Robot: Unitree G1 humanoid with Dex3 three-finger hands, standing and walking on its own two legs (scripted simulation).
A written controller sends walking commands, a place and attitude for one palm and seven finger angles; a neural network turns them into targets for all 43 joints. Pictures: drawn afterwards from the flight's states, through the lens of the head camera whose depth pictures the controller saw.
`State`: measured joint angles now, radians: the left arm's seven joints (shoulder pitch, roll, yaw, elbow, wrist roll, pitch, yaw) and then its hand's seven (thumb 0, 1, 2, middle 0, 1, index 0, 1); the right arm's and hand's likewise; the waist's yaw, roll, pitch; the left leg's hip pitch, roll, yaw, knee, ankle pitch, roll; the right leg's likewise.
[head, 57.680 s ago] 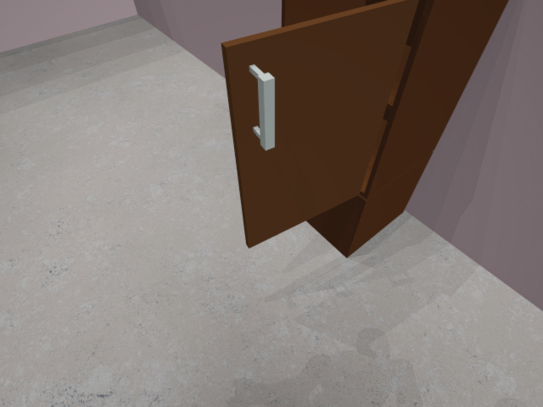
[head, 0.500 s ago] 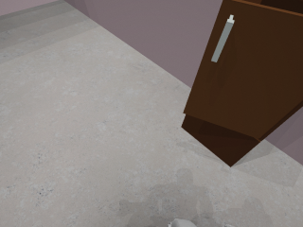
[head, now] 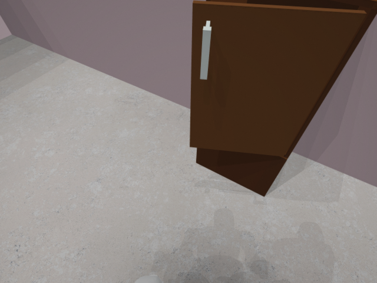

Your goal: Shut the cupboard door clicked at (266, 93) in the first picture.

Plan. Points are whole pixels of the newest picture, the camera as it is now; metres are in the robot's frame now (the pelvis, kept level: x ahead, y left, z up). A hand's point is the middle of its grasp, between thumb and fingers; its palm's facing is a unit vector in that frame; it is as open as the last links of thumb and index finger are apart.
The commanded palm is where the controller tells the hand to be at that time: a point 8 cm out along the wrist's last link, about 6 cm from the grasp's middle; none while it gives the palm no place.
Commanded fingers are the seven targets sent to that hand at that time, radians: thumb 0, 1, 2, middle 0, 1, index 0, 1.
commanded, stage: take the last steps up to it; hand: left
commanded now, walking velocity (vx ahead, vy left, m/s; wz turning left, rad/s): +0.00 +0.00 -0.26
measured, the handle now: (205, 51) +0.67 -0.01 +0.14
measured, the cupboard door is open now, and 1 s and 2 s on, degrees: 24 24 24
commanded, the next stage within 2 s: come to a stop and stand still in 0.84 s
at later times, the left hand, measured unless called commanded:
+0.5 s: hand (124, 274) +0.16 +0.17 -0.16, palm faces -0.21 -0.95 -0.21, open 7.4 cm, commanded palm none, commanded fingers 0.00 0.90 0.90 -0.20 -0.30 -0.20 -0.30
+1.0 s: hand (162, 260) +0.20 +0.08 -0.19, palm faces -0.15 -0.98 -0.13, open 7.3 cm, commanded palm none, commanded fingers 0.00 0.90 0.90 -0.20 -0.30 -0.20 -0.30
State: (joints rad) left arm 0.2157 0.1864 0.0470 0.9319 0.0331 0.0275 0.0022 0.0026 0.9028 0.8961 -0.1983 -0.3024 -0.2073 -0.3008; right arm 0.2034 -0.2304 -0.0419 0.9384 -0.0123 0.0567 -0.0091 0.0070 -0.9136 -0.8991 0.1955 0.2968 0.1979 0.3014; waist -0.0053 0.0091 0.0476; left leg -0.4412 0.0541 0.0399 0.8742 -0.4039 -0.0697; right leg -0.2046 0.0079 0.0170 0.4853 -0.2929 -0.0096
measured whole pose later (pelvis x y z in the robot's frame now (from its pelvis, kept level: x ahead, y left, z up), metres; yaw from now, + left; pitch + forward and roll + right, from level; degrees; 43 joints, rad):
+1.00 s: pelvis +0.18 -0.08 +0.00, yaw -10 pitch -1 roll -1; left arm 0.28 0.17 0.05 1.10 0.03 0.02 -0.01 0.01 0.91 0.90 -0.20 -0.30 -0.20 -0.30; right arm 0.23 -0.15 -0.02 0.99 -0.04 -0.04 -0.03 0.00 -0.94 -0.90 0.20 0.30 0.20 0.30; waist -0.01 -0.04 0.05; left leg -0.29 0.05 0.14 0.55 -0.26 0.04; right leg -0.37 -0.01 -0.04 1.04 -0.45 -0.02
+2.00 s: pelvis +0.16 -0.10 +0.00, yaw -11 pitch -2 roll +2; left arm 0.30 0.17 0.01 0.96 0.03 0.02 0.02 0.00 0.91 0.90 -0.20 -0.30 -0.20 -0.30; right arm 0.36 -0.21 -0.03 0.98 -0.03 0.03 0.00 0.00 -0.93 -0.90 0.20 0.30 0.20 0.30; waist -0.01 0.03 -0.01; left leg -0.26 -0.03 0.10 0.49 -0.21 0.04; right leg -0.33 -0.03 -0.02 0.57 -0.24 -0.02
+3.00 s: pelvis +0.19 -0.12 +0.01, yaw -10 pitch -1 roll +1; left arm 0.31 0.12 0.00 1.12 0.02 -0.02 0.03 0.01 0.92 0.90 -0.20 -0.30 -0.20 -0.30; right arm 0.32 -0.12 0.01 1.11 -0.01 -0.02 -0.03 0.01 -0.92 -0.90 0.20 0.30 0.20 0.30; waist 0.01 0.01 0.01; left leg -0.17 -0.01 0.05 0.39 -0.20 0.01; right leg -0.22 0.01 -0.04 0.43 -0.20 -0.04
